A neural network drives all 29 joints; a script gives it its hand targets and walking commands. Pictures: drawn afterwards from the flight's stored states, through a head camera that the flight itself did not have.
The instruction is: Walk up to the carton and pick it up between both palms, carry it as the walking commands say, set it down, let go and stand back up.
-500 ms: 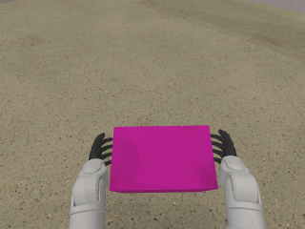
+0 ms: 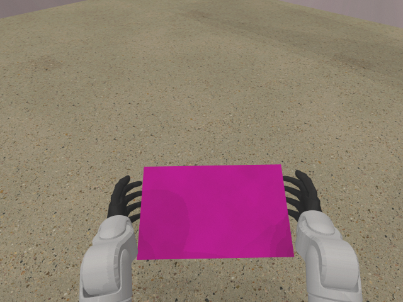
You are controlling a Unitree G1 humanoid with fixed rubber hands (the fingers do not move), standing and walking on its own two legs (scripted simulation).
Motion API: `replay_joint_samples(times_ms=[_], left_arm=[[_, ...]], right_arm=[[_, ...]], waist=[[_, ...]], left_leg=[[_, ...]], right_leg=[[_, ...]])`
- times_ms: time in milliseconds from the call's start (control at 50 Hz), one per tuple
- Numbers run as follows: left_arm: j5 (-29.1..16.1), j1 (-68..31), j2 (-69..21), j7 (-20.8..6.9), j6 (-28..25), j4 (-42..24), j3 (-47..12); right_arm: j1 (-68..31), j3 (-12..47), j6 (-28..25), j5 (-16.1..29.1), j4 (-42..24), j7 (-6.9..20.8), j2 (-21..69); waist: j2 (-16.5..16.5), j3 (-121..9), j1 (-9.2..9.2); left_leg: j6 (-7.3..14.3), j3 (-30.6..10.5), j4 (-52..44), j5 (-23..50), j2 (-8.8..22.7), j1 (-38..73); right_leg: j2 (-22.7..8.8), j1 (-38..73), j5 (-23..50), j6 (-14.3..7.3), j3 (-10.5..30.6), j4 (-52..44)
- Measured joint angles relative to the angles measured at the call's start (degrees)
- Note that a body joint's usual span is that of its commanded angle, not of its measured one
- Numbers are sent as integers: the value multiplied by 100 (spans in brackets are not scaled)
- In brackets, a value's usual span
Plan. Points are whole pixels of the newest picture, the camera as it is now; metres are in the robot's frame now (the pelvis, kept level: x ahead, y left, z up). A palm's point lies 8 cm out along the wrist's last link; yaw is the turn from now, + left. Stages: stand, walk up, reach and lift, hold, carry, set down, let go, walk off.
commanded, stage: carry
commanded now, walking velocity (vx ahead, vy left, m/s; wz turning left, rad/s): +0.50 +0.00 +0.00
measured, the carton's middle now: (212, 216) +0.30 +0.00 +0.01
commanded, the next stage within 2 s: none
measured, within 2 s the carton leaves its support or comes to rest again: neither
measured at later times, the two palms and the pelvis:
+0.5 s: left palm (145, 155) +0.41 +0.14 +0.08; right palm (292, 155) +0.40 -0.18 +0.08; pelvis +0.15 -0.02 -0.01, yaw +3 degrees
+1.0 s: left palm (144, 89) +0.71 +0.19 +0.06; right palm (249, 85) +0.71 -0.14 +0.07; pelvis +0.46 +0.03 +0.00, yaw +0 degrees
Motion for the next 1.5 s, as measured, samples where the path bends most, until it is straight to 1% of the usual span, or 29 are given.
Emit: replay_joint_samples(times_ms=[100, 180, 280, 340, 380, 420, 440, 480, 540, 560, 600, 740, 840, 860, 880, 920, 960, 1000, 1040, 1140, 1220, 1300, 1340, 1360, 1380, 1400, 1420, 1460, 1500], left_arm=[[92, 6, -1, 30, 888, -330, -58], [129, -269, 4, 37, 1231, -263, -47], [101, -433, -2, 103, 1489, -402, -47], [66, -368, 3, 130, 1536, -574, 32], [32, -256, 6, 132, 1536, -673, 38], [-4, -290, 8, 117, 1539, -740, 42], [-18, -356, 7, 111, 1525, -752, 33], [-21, -456, -4, 116, 1460, -675, -67], [-17, -408, -3, 132, 1431, -661, -121], [-11, -351, -3, 115, 1428, -710, -100], [-18, -243, -3, 87, 1423, -803, -59], [-21, -260, -1, 10, 1412, -931, 42], [-3, -353, 0, -4, 1513, -978, 53], [3, -360, 0, -2, 1525, -977, 54], [16, -377, 2, 4, 1548, -961, 73], [62, -464, 4, -3, 1579, -799, 148], [103, -493, 1, 16, 1566, -647, 151], [118, -456, 3, 33, 1531, -612, 119], [95, -430, 2, 30, 1437, -645, 75], [63, -504, -6, 9, 1262, -865, 28], [58, -428, -3, 44, 1312, -980, -41], [90, -367, 1, 78, 1450, -1074, -84], [91, -388, 1, 52, 1501, -1063, -44], [88, -418, -1, 41, 1509, -1001, -39], [80, -446, -3, 54, 1464, -847, -66], [81, -515, -6, 79, 1459, -707, -76], [75, -570, -9, 99, 1472, -610, -63], [52, -548, -10, 91, 1470, -554, -33], [9, -405, -6, 49, 1394, -624, 0]], right_arm=[[6, 58, 885, -129, -331, -19, 1], [-223, -34, 1300, -202, -402, -40, -6], [-319, -81, 1558, -175, -611, -84, -5], [-385, -5, 1576, -119, -612, -132, 1], [-304, 56, 1573, -89, -667, -155, 1], [-247, 79, 1577, -78, -819, -186, 2], [-243, 61, 1572, -76, -913, -200, 1], [-217, -66, 1554, -56, -1034, -193, -5], [-163, -84, 1562, -58, -1076, -174, -2], [-156, -33, 1561, -75, -1077, -170, -3], [-157, 41, 1552, -112, -1055, -143, -4], [-301, 125, 1540, -197, -1061, -130, -2], [-329, 123, 1622, -191, -1159, -165, -1], [-353, 115, 1640, -185, -1149, -170, -1], [-380, 115, 1642, -173, -1089, -171, 1], [-456, 108, 1611, -160, -863, -180, 4], [-580, 38, 1631, -163, -654, -170, 11], [-597, -3, 1611, -164, -580, -132, 16], [-557, -22, 1551, -175, -668, -95, 13], [-479, -16, 1362, -186, -1029, -37, 7], [-403, -6, 1401, -202, -1128, 0, 2], [-331, 21, 1465, -196, -1159, 13, 0], [-343, 58, 1532, -205, -1170, -29, 0], [-359, 45, 1568, -213, -1161, -49, -2], [-418, -30, 1591, -221, -1064, -51, -3], [-464, -95, 1603, -229, -961, -48, -2], [-480, -120, 1605, -237, -891, -55, 0], [-437, -84, 1610, -240, -877, -89, 0], [-380, -6, 1595, -215, -933, -120, -2]], waist=[[73, -312, 53], [200, -374, 74], [54, -345, 63], [41, -198, 20], [206, -143, -33], [312, 21, -98], [315, 140, -108], [352, 291, -110], [213, 315, 3], [137, 321, 34], [37, 298, 91], [-25, 336, 155], [-28, 315, 122], [-15, 325, 118], [-42, 357, 74], [-274, 474, -28], [-185, 593, -51], [-90, 680, -35], [-16, 732, -23], [46, 675, -55], [62, 442, -26], [105, 265, 4], [91, 223, -11], [119, 195, -20], [340, 204, 33], [448, 259, 74], [408, 337, 123], [243, 491, 147], [152, 584, 119]], left_leg=[[-68, -55, -196, -119, 25, 316], [-138, -171, 86, -406, 160, 281], [-168, -88, 27, -629, 129, 398], [-133, 41, -176, -702, 61, 670], [-143, 68, -404, -714, 163, 893], [-180, 29, -560, -680, 264, 1064], [-203, -8, -443, -681, 293, 1077], [-261, -124, 425, -753, 369, 834], [-235, -200, 2745, -658, 220, -252], [-204, -163, 3178, -568, 179, -573], [-163, -71, 3323, -279, 194, -1069], [-222, 136, 1587, 654, 392, -2033], [-153, 512, 237, 1326, 165, -1903], [-120, 594, 3, 1413, 84, -1736], [40, 654, -157, 1727, -2, -1540], [345, 762, 129, 1517, -178, -1425], [425, 720, -51, 1226, -135, -1220], [338, 690, -548, 1278, -73, -858], [298, 659, -989, 1308, -34, -486], [216, 503, -1526, 1059, 15, 250], [71, 396, -1713, 653, 61, 848], [-124, 335, -1822, 162, 66, 1512], [-241, 275, -1579, -247, 69, 1759], [-297, 216, -1223, -550, 115, 1769], [-310, 182, -628, -839, 324, 1629], [-284, 82, 280, -679, 435, 1293], [-276, -75, 1301, -664, 361, 849], [-223, -256, 2893, -534, 152, -45], [-195, -225, 3393, -200, 180, -696]], right_leg=[[42, 307, -79, 8, -61, -144], [157, 435, -292, -24, -183, -124], [66, 461, -621, 14, -238, 58], [-60, 138, -620, 77, -102, 913], [123, -141, -1107, 87, -61, 1327], [343, -296, -1333, 25, -130, 938], [428, -250, -1031, -32, -190, 406], [503, -5, 89, -307, -291, -111], [445, 356, -89, -432, -288, -407], [413, 534, -119, -415, -249, -612], [356, 914, -89, -330, -177, -1029], [250, 2216, -332, -152, -89, -1911], [114, 2902, -1032, 120, -63, -1762], [69, 2934, -1240, 178, -29, -1466], [-16, 2882, -1456, 235, 2, -923], [-309, 2210, -1200, 245, 203, 944], [-56, 1090, -869, 244, 623, 2824], [87, 175, -575, 218, 670, 3628], [50, -461, -345, 215, 568, 3493], [-127, -1359, 37, 189, 470, 2057], [-153, -1490, 609, 205, 293, 793], [18, -1277, 1213, 177, 5, -221], [143, -985, 1540, 130, -180, -648], [211, -798, 1488, -38, -260, -752], [358, -739, 1252, -292, -358, -588], [415, -698, 1027, -455, -414, -409], [391, -637, 865, -544, -396, -328], [298, -373, 784, -571, -342, -509], [269, 5, 748, -519, -320, -864]])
